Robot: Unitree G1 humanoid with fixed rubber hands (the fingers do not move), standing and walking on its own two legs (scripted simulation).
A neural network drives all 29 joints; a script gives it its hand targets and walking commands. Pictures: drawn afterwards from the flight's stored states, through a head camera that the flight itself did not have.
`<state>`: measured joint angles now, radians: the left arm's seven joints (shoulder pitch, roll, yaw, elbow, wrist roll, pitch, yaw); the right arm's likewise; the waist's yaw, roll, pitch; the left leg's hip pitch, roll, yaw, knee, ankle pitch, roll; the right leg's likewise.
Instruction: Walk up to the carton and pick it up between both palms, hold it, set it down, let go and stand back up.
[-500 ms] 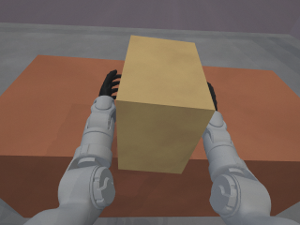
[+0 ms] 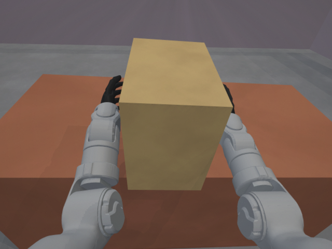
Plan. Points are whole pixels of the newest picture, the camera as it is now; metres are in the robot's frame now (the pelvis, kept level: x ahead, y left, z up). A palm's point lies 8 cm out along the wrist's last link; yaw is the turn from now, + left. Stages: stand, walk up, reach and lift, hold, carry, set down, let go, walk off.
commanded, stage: reach and lift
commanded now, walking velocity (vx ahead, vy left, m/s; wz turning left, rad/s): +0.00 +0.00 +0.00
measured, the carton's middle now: (167, 114) +0.42 +0.01 +0.16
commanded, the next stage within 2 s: hold in 1.52 s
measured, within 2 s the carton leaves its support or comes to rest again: neither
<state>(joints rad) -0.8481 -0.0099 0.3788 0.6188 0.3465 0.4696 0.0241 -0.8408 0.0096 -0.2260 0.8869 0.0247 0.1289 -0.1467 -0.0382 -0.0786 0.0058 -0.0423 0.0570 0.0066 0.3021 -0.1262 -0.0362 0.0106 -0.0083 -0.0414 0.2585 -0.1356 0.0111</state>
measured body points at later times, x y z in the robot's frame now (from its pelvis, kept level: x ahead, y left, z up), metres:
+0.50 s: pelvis +0.00 +0.00 +0.00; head -0.06 +0.03 +0.44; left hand +0.40 +0.15 +0.21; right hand +0.40 -0.14 +0.21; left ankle +0.03 +0.14 -0.75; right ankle +0.01 -0.12 -0.75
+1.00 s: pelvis +0.01 +0.00 +0.00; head -0.07 +0.03 +0.44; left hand +0.39 +0.16 +0.23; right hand +0.39 -0.13 +0.23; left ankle +0.03 +0.14 -0.75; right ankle +0.01 -0.12 -0.75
